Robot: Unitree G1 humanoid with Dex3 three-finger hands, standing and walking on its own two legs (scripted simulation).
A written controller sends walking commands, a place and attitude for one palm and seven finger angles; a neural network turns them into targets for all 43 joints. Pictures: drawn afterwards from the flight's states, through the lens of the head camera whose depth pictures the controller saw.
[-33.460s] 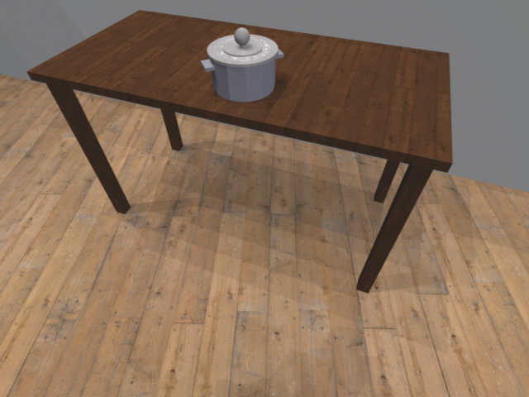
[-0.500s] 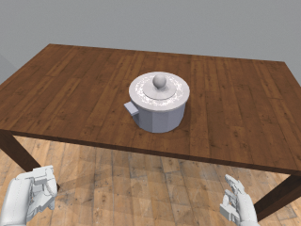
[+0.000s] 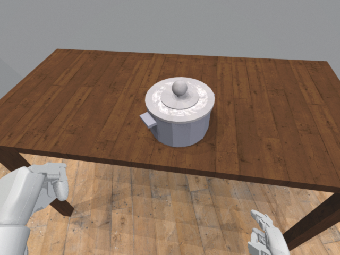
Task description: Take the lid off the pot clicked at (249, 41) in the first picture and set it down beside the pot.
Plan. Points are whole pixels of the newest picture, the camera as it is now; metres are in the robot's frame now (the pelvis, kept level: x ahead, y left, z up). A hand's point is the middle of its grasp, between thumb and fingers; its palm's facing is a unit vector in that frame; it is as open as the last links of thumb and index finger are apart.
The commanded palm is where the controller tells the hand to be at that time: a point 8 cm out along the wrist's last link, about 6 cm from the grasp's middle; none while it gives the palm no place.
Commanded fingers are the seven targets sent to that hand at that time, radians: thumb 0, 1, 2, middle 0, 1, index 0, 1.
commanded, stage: reach forward and open the fingers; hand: left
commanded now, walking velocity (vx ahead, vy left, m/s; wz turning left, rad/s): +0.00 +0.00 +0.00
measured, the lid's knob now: (179, 88) +0.52 +0.05 +0.13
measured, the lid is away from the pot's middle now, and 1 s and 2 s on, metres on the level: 0.01 0.01 0.01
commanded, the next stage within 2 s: move the open hand above the knob in 0.98 s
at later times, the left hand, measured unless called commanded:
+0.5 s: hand (43, 176) +0.20 +0.26 +0.16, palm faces -0.15 +0.02 -0.99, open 5.5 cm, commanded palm +0.18 +0.25 +0.22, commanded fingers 0.00 -0.08 1.36 -0.93 -0.36 -0.93 -0.36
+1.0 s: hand (54, 137) +0.25 +0.24 +0.21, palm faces -0.06 +0.04 -1.00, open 10.0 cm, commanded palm +0.22 +0.24 +0.27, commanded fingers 0.00 -0.34 1.53 -0.84 -0.08 -0.84 -0.08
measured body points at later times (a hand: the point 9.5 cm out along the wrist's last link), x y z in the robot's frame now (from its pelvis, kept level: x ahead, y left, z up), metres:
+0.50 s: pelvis -0.03 -0.01 +0.01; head -0.01 -0.07 +0.45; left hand +0.20 +0.25 +0.21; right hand +0.19 -0.23 -0.10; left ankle -0.02 +0.12 -0.74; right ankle +0.00 -0.14 -0.74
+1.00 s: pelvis -0.05 -0.01 +0.00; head -0.04 -0.07 +0.45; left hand +0.25 +0.24 +0.26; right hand +0.17 -0.23 -0.09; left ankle -0.02 +0.12 -0.74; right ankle +0.00 -0.14 -0.74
